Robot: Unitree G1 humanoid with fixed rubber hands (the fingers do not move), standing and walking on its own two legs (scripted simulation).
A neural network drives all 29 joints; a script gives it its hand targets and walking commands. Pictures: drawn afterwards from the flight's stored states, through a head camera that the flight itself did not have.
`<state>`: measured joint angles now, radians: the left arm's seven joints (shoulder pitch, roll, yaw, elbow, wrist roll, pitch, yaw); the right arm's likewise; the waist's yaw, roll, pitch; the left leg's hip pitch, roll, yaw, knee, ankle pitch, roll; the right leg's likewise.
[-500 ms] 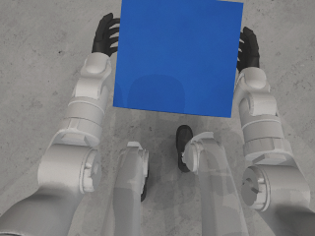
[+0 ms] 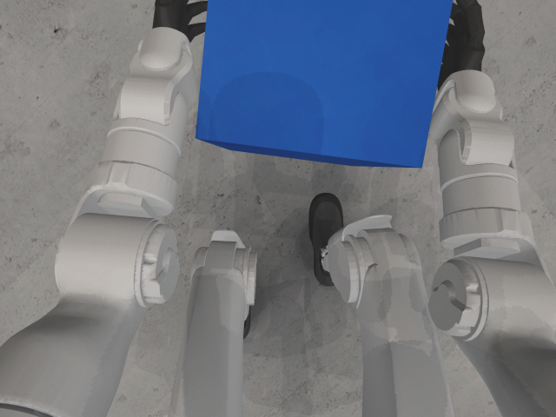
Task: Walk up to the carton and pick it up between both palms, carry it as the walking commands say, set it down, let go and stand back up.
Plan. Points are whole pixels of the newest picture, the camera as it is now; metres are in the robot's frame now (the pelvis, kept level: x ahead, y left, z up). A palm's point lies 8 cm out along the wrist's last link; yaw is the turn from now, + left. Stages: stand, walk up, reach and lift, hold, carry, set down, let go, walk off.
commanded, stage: set down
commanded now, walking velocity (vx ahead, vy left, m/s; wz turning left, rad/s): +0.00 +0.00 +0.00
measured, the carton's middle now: (308, 77) +0.51 -0.04 -0.25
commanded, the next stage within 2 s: none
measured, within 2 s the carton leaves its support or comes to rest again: rests again in 0.68 s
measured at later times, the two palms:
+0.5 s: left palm (203, 31) +0.57 +0.10 -0.24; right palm (444, 54) +0.52 -0.22 -0.22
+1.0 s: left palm (205, 31) +0.57 +0.09 -0.24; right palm (443, 59) +0.52 -0.23 -0.24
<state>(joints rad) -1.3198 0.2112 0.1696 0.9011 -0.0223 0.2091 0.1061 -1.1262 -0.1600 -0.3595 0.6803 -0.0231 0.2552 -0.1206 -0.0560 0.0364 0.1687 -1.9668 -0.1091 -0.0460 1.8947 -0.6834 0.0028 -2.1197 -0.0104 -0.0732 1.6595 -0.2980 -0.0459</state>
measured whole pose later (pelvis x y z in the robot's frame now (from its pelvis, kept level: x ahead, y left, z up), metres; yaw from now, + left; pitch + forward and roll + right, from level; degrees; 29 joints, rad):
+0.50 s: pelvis -0.01 +0.01 -0.05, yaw +0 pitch +39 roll -3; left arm -1.55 0.28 0.15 0.91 -0.04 0.23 0.14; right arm -1.43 -0.29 -0.33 0.78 0.01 0.28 -0.10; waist -0.09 0.04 0.44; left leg -2.05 -0.12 -0.04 2.09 -0.72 0.00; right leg -2.20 -0.02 -0.07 1.83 -0.31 -0.03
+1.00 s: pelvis -0.02 +0.00 -0.07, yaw +0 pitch +34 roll -3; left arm -1.62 0.32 0.15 0.95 -0.04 0.25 0.08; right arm -1.50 -0.33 -0.32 0.85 0.03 0.31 -0.08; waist -0.10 0.04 0.52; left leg -2.05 -0.12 -0.03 2.17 -0.72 0.00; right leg -2.20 -0.02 -0.07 1.90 -0.29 -0.03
